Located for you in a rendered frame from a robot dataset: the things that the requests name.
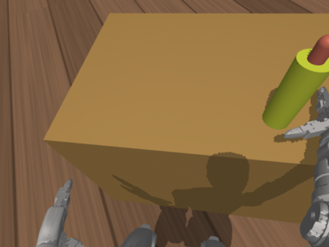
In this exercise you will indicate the left robot hand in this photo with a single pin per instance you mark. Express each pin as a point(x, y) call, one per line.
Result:
point(52, 227)

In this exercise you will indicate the right robot hand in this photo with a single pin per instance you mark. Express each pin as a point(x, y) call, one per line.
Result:
point(317, 127)

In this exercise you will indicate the bottle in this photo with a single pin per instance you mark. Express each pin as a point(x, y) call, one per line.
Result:
point(307, 72)

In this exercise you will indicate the right robot arm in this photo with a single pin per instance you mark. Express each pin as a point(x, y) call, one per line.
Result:
point(315, 225)

